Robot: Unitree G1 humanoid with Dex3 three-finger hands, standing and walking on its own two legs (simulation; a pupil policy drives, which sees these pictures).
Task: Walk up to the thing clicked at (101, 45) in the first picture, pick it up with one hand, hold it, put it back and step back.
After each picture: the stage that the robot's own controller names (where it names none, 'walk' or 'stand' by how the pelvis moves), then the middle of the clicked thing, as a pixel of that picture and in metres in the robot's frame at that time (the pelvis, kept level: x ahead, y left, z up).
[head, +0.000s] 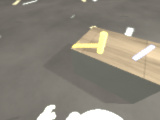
stand; (101, 43) +0.80 -0.04 -0.05
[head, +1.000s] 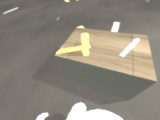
walk; (85, 45) +0.70 +0.16 -0.03
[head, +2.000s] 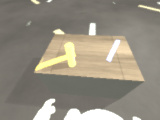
stand; (70, 56) +0.53 +0.23 -0.03
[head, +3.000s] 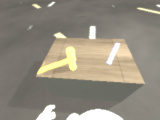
stand; (71, 59) +0.52 +0.23 -0.05
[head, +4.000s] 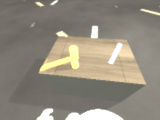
stand; (74, 58) +0.54 +0.21 -0.05
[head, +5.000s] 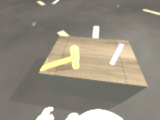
stand; (75, 58) +0.54 +0.19 -0.05
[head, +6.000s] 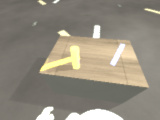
stand; (75, 58) +0.53 +0.19 -0.05
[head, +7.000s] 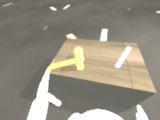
rise first; (79, 59) +0.54 +0.19 -0.05
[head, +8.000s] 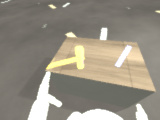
go down; (79, 58) +0.55 +0.18 -0.05
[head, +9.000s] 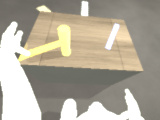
go down; (65, 43) +0.55 +0.18 +0.02
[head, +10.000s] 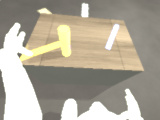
approach; (65, 43) +0.55 +0.18 +0.02
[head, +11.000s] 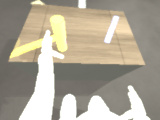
close in; (60, 36) +0.56 +0.19 +0.06
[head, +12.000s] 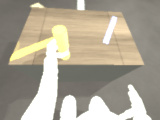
lift; (62, 45) +0.50 +0.16 +0.05
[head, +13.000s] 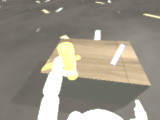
lift; (69, 64) +0.31 +0.16 +0.18
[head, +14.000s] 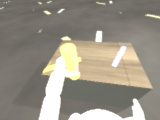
hold; (71, 64) +0.31 +0.15 +0.17
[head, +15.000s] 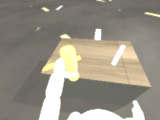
hold; (71, 66) +0.31 +0.15 +0.15
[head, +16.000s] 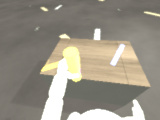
hold; (74, 67) +0.31 +0.13 +0.15
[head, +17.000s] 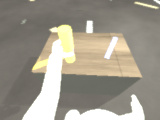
crouch; (67, 47) +0.45 +0.16 +0.16
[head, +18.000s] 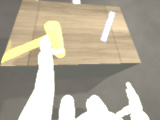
lower; (57, 43) +0.50 +0.18 +0.04
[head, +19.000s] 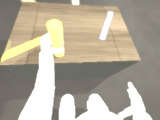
lower; (57, 41) +0.51 +0.17 +0.06
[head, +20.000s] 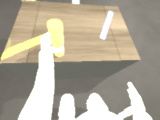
lower; (57, 41) +0.51 +0.17 +0.06
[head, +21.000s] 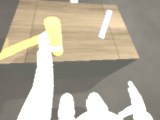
lower; (55, 40) +0.52 +0.17 +0.06
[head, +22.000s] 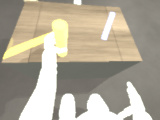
loosen; (61, 41) +0.51 +0.16 +0.06
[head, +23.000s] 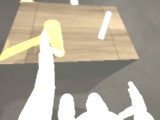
withdraw; (56, 42) +0.51 +0.17 +0.06
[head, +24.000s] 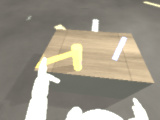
sink last; (77, 58) +0.48 +0.15 +0.01
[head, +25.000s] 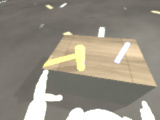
stand; (80, 59) +0.51 +0.16 +0.01
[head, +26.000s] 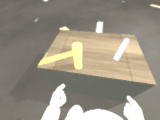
stand; (77, 57) +0.49 +0.16 +0.02
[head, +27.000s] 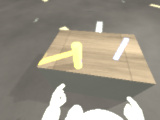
stand; (77, 56) +0.49 +0.16 +0.02
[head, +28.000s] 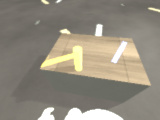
stand; (78, 59) +0.50 +0.16 -0.03
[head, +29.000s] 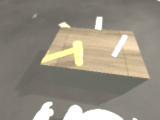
walk; (78, 54) +0.53 +0.16 -0.04
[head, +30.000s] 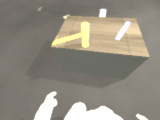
walk; (85, 36) +0.74 +0.14 -0.03
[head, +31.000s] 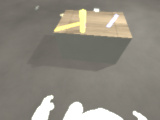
walk; (82, 22) +1.04 +0.21 -0.03
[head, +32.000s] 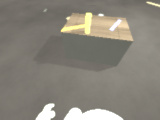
stand; (87, 23) +1.12 +0.17 -0.04
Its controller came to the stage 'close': yes
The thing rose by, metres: 0.22
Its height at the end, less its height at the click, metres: +0.00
